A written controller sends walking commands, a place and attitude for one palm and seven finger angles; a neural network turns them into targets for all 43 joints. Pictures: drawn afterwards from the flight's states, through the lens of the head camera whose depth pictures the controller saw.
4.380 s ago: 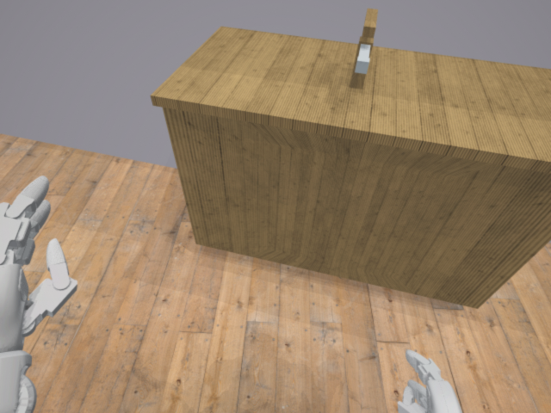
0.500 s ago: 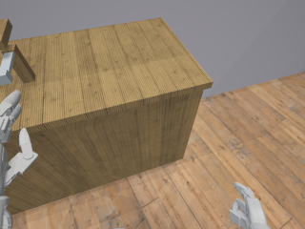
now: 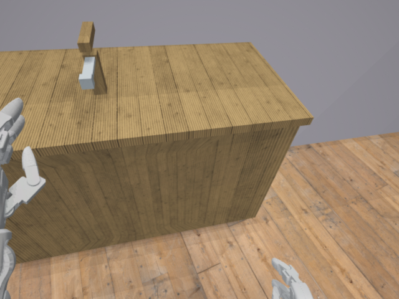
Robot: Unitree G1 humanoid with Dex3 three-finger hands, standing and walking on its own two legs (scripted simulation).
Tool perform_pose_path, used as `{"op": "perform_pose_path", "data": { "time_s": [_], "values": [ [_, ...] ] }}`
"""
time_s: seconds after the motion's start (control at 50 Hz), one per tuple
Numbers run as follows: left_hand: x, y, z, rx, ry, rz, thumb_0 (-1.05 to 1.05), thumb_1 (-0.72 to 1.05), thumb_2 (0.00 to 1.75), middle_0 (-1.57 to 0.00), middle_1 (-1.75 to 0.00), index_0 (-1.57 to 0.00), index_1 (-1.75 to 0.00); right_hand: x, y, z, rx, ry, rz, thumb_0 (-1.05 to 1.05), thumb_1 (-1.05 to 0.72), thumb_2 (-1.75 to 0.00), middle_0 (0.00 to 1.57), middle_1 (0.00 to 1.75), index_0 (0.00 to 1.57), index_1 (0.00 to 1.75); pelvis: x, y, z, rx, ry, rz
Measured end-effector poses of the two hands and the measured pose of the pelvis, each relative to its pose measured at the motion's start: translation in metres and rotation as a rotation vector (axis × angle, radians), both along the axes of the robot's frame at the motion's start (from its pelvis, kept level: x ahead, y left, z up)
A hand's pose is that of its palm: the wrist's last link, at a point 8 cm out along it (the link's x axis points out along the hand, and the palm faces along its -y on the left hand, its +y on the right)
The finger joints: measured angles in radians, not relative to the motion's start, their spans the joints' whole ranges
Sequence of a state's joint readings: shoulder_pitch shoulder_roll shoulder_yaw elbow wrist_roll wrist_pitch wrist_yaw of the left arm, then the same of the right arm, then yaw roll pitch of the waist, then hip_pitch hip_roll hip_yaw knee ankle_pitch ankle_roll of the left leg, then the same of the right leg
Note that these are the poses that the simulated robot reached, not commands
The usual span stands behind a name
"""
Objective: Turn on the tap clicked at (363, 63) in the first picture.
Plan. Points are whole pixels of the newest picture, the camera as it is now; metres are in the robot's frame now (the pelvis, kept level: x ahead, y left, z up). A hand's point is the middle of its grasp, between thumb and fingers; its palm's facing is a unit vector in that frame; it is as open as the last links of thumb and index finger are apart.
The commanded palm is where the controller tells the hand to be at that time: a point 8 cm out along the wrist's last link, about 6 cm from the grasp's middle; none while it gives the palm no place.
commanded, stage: come to a stop and stand still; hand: left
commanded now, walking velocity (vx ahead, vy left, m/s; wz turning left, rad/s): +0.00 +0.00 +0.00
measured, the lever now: (86, 81) +0.52 +0.34 +0.14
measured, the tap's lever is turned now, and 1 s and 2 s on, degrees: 0 0 0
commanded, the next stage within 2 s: look again from close up in 0.18 s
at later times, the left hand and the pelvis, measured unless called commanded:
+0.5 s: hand (47, 179) +0.22 +0.26 +0.18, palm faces +0.46 -0.81 -0.36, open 7.4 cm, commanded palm +0.17 +0.28 +0.18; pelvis +0.02 +0.00 +0.01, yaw +2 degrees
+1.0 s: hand (105, 132) +0.33 +0.22 +0.17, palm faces +0.41 -0.83 -0.37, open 7.4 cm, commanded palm +0.27 +0.26 +0.18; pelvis +0.12 -0.02 +0.00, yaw +0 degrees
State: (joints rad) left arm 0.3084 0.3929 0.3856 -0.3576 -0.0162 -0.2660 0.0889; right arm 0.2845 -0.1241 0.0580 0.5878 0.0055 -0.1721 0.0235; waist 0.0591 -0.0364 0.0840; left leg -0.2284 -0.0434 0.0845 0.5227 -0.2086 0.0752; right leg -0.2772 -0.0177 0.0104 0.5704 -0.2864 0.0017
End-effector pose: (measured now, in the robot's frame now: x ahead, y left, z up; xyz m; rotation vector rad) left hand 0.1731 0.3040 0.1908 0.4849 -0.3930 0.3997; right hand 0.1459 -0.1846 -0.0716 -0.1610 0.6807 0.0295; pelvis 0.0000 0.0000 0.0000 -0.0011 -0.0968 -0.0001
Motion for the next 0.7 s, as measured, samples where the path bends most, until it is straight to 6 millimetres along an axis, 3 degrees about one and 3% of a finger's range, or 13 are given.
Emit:
{"op": "perform_pose_path", "data": {
  "time_s": [0.1,0.22,0.3,0.5,0.7],
  "values": [
    [-0.009,0.002,0.015,-0.035,-0.082,0.035,0.01,0.89,0.89,-0.21,-0.30,-0.21,-0.30,0.013,-0.006,0.008,-0.027,-0.038,0.039,0.02,-0.90,-0.90,0.21,0.30,0.21,0.30,-0.003,0.002,0.003,-0.014,0.001,0.013],
    [-0.002,-0.013,-0.011,-0.103,0.045,-0.015,0.01,0.89,0.90,-0.20,-0.30,-0.20,-0.30,0.025,-0.022,0.027,-0.084,-0.078,0.011,0.02,-0.90,-0.90,0.21,0.30,0.21,0.30,-0.002,0.004,0.010,-0.022,0.029,0.013],
    [0.003,-0.011,-0.020,-0.087,0.106,-0.027,0.01,0.89,0.89,-0.21,-0.30,-0.21,-0.30,0.028,-0.031,0.033,-0.124,-0.085,-0.011,0.02,-0.90,-0.90,0.20,0.30,0.20,0.30,-0.003,0.003,0.010,-0.024,0.035,0.014],
    [0.001,-0.010,0.002,-0.027,0.030,0.017,0.01,0.88,0.89,-0.21,-0.30,-0.21,-0.30,0.034,-0.032,0.023,-0.108,-0.046,-0.012,0.02,-0.90,-0.90,0.20,0.30,0.20,0.30,0.017,-0.002,0.009,-0.008,0.035,0.030],
    [0.039,-0.020,-0.021,-0.097,0.147,0.047,0.01,0.89,0.89,-0.21,-0.30,-0.21,-0.30,0.059,-0.030,0.009,-0.070,0.016,0.001,0.02,-0.90,-0.90,0.21,0.30,0.21,0.30,0.043,-0.012,0.012,-0.013,0.081,0.029]
  ]
}}
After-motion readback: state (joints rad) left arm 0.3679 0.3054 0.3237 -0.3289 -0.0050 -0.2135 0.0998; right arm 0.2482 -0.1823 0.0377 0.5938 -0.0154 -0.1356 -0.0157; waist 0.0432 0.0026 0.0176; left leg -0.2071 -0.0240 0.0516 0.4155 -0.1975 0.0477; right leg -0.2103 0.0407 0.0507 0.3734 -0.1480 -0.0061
